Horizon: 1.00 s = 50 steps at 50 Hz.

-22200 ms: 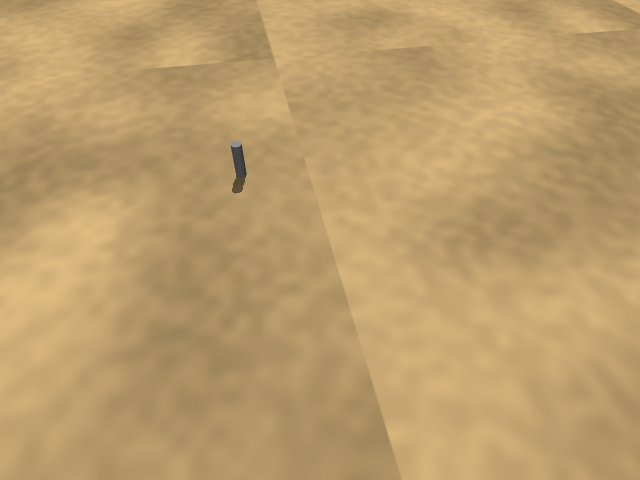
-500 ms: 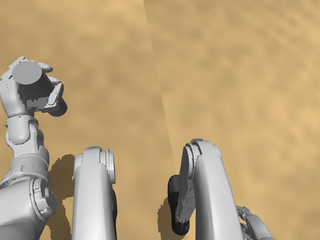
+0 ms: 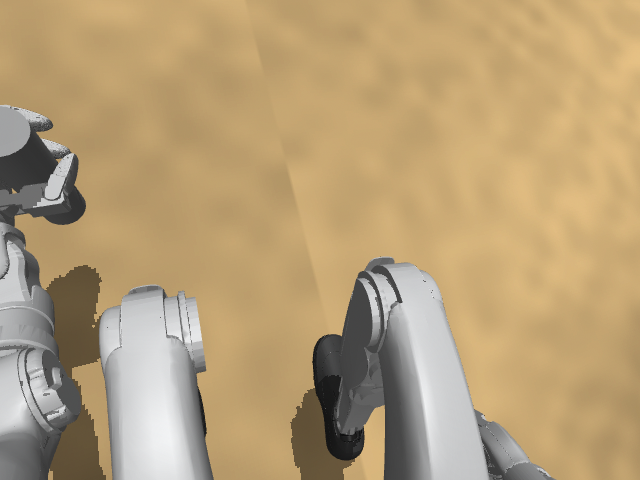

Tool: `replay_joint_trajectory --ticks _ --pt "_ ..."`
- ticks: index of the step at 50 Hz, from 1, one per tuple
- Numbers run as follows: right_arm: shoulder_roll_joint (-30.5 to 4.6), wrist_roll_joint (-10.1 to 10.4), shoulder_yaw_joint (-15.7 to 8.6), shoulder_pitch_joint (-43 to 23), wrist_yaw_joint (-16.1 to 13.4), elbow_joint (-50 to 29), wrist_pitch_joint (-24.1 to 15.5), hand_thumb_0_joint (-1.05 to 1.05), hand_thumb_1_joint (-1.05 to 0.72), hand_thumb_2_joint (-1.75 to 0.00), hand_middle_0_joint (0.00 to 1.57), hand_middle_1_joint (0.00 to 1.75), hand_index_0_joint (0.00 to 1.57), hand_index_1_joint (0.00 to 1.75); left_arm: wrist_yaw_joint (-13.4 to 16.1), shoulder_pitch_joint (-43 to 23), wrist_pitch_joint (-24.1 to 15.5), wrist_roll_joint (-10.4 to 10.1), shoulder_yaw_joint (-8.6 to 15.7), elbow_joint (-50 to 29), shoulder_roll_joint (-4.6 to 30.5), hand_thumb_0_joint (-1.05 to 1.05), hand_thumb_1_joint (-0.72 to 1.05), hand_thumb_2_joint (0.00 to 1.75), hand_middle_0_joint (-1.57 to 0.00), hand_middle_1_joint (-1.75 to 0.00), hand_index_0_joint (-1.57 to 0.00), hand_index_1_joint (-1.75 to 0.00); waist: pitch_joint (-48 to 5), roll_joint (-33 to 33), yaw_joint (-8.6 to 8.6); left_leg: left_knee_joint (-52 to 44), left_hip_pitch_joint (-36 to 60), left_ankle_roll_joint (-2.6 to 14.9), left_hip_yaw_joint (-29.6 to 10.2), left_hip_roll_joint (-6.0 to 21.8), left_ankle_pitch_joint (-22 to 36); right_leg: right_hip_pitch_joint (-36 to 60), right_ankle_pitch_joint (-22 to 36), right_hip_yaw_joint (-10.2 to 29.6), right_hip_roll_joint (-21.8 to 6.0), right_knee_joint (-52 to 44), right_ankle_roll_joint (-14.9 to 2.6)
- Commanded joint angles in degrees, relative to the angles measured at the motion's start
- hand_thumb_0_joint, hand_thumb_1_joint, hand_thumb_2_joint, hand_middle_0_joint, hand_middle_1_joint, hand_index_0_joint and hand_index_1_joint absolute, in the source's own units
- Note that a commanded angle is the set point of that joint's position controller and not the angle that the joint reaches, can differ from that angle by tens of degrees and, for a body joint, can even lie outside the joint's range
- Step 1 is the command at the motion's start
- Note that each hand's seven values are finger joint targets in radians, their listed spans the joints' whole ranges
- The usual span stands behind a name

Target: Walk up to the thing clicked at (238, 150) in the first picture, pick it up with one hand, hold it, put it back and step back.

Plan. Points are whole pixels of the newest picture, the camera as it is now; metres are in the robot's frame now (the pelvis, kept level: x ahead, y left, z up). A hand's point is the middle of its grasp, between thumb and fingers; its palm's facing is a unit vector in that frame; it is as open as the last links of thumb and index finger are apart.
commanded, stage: crouch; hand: left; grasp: from the side
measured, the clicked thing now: (36, 176) +0.46 +0.28 -0.10
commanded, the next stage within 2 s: lower in 0.12 s
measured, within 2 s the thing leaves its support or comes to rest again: rests again in 1.70 s
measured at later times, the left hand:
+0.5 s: hand (61, 182) +0.46 +0.27 -0.13, palm faces +0.28 -0.96 +0.00, open 7.1 cm
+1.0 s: hand (73, 188) +0.47 +0.27 -0.17, palm faces +0.31 -0.95 +0.00, open 7.1 cm
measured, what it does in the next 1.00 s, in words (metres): stands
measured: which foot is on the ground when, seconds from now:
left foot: down 0.00-1.00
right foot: down 0.00-1.00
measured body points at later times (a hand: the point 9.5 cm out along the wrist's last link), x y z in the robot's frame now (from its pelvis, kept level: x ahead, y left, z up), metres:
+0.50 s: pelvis -0.01 +0.00 -0.02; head +0.23 +0.12 +0.35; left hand +0.44 +0.32 -0.13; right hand +0.11 -0.27 -0.09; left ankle +0.08 +0.13 -0.28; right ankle +0.13 -0.13 -0.28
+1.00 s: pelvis -0.01 +0.01 -0.02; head +0.24 +0.15 +0.32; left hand +0.45 +0.32 -0.17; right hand +0.10 -0.27 -0.07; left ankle +0.08 +0.13 -0.28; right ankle +0.13 -0.13 -0.28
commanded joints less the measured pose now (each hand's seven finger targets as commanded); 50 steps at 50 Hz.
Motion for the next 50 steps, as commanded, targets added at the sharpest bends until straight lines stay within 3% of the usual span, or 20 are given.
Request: replay_joint_trajectory --ticks 1,4,6,8,9,12,16,18,21,27,32,35,39,42,50 --pt "-16.6 -0.4 -3.8 7.4 -0.5 -1.8 -0.2 0.0 -0.9 -0.91 0.2 0.3 0.2 0.3 -0.3 -17.1 -5.5 -1.1 0.6 -11.9 12.9 0.0 0.51 1.28 -1.29 -1.36 -1.3 -1.36 -37.0 19.8 -1.13 -17.7 25.9 -0.15 3.8 -0.1 7.1 19.1 7.3 -4.8 2.7 -9.9 -3.55" --pt "-17.1 -0.6 -3.4 7.1 -0.4 -2.3 0.1 0.0 -0.9 -0.91 0.2 0.3 0.2 0.3 -0.1 -16.8 -5.8 -1.0 1.1 -12.4 14.2 0.0 0.5 1.26 -1.26 -1.34 -1.27 -1.34 -38.3 20.1 -0.99 -16.9 26.9 -0.35 3.4 0.0 10.6 20.3 10.1 -5.0 2.7 -9.0 -3.57" --pt "-17.2 -1.0 -2.9 7.0 -0.1 -2.6 0.2 0.0 -0.91 -0.91 0.2 0.3 0.2 0.3 0.0 -16.3 -5.8 -1.0 0.2 -11.5 12.8 0.0 0.51 1.26 -1.28 -1.34 -1.28 -1.35 -36.6 20.5 -2.11 -16.7 26.3 -0.38 3.1 0.0 10.1 20.1 9.8 -5.3 2.6 -8.8 -3.51" --pt "-17.4 -1.2 -2.5 6.9 -0.2 -2.5 0.3 0.0 -0.91 -0.91 0.2 0.3 0.2 0.3 0.3 -17.6 -6.0 -0.9 0.2 -12.0 14.0 0.0 0.5 1.27 -1.29 -1.36 -1.29 -1.36 -35.7 20.5 -2.68 -16.2 25.4 -0.2 3.1 0.0 9.3 20.3 9.4 -5.4 2.7 -9.2 -3.36" --pt "-17.5 -1.2 -2.3 6.6 -0.1 -2.8 0.5 0.0 -0.9 -0.91 0.2 0.3 0.2 0.3 0.4 -17.5 -6.1 -1.0 0.9 -12.8 15.0 0.0 0.49 1.27 -1.28 -1.35 -1.29 -1.36 -35.7 20.6 -2.17 -16.4 25.1 -0.21 3.1 0.1 8.5 20.3 8.6 -5.5 2.9 -9.3 -3.45" --pt "-18.3 -1.6 -2.1 5.4 0.0 -3.4 0.6 0.0 -0.91 -0.91 0.2 0.3 0.2 0.3 0.3 -17.9 -6.5 -0.9 0.2 -13.4 15.1 0.0 0.44 1.25 -1.32 -1.4 -1.33 -1.39 -35.3 21.8 -2.95 -16.2 26.9 -0.43 2.4 0.3 8.5 19.1 8.8 -5.8 2.7 -8.6 -3.47" --pt "-18.3 -1.9 0.0 4.2 0.3 -4.3 0.7 0.0 -0.91 -0.91 0.2 0.3 0.2 0.3 1.2 -16.0 -7.1 -1.7 0.7 -7.2 15.1 0.0 0.39 1.24 -1.31 -1.4 -1.32 -1.39 -31.1 17.6 -4.6 -14.4 21.3 0.22 2.3 0.2 5.9 21.1 7.2 -6.3 3.2 -9.4 -2.95" --pt "-18.6 -2.4 0.6 3.1 0.2 -4.3 0.8 0.0 -0.91 -0.91 0.2 0.3 0.2 0.3 1.6 -16.3 -8.1 -1.5 1.3 -6.3 17.0 0.0 0.38 1.25 -1.31 -1.4 -1.32 -1.39 -30.4 15.8 -4.45 -13.4 20.2 0.55 2.3 0.4 5.1 21.4 6.4 -6.2 3.5 -9.7 -2.75" --pt "-19.6 -3.2 1.6 1.8 0.3 -4.9 0.8 0.0 -0.91 -0.9 0.2 0.3 0.2 0.3 1.8 -16.6 -9.5 -0.6 1.0 -4.8 18.9 0.0 0.39 1.25 -1.31 -1.4 -1.32 -1.39 -29.5 18.5 -5.19 -13.7 22.4 0.08 1.6 0.7 5.4 20.9 6.5 -7.0 3.5 -8.7 -2.86" --pt "-21.3 -4.6 3.8 -0.3 0.3 -6.2 0.8 0.0 -0.91 -0.91 0.2 0.3 0.2 0.3 2.9 -17.8 -12.0 -0.5 2.9 -3.9 22.7 0.0 0.38 1.23 -1.29 -1.38 -1.3 -1.37 -29.1 21.9 -6.3 -13.6 25.5 -0.77 -0.3 1.4 6.7 21.1 8.1 -8.2 3.7 -7.1 -2.93" --pt "-22.3 -5.7 5.4 -1.8 0.3 -6.9 1.1 0.0 -0.91 -0.91 0.2 0.3 0.2 0.3 3.4 -16.5 -13.1 0.1 2.3 -1.6 23.4 0.0 0.38 1.24 -1.3 -1.39 -1.31 -1.38 -26.2 23.7 -7.64 -13.9 26.6 -1.3 -1.6 1.8 6.9 20.3 8.6 -9.4 3.7 -6.6 -2.85" --pt "-22.5 -6.1 6.5 -2.0 0.2 -7.1 1.2 0.0 -0.92 -0.91 0.2 0.3 0.2 0.3 3.8 -15.7 -13.6 -0.2 3.2 -1.5 25.2 0.0 0.36 1.24 -1.3 -1.4 -1.32 -1.39 -26.9 23.2 -7.61 -12.5 26.4 -1.17 -1.5 1.8 9.2 22.6 10.6 -9.5 4.0 -6.5 -2.64" --pt "-22.8 -6.8 7.5 -3.0 0.1 -7.5 1.4 0.0 -0.91 -0.91 0.2 0.3 0.2 0.3 4.6 -15.6 -14.3 -0.8 2.4 -0.5 24.6 0.0 0.37 1.26 -1.28 -1.4 -1.3 -1.39 -25.5 22.1 -8.78 -11.4 25.1 -0.79 -1.7 1.8 8.3 23.7 10.6 -9.9 4.3 -7.1 -2.31" --pt "-23.0 -7.0 8.1 -3.6 0.0 -7.5 1.3 0.0 -0.91 -0.91 0.2 0.3 0.2 0.3 5.2 -14.9 -14.7 -0.4 2.8 0.3 26.7 0.0 0.36 1.27 -1.3 -1.41 -1.31 -1.4 -24.2 21.2 -8.64 -11.2 23.9 -0.58 -1.9 1.9 7.2 23.7 9.9 -10.1 4.5 -7.5 -2.29" --pt "-23.7 -7.8 9.5 -5.0 -0.1 -8.2 1.8 0.0 -0.9 -0.9 0.2 0.3 0.2 0.3 6.4 -14.0 -16.0 -0.3 2.0 2.2 26.8 0.0 0.4 1.27 -1.28 -1.4 -1.3 -1.4 -22.8 22.1 -9.66 -11.5 25.5 -1.02 -3.5 2.4 7.7 23.5 10.6 -11.5 4.9 -7.0 -2.18"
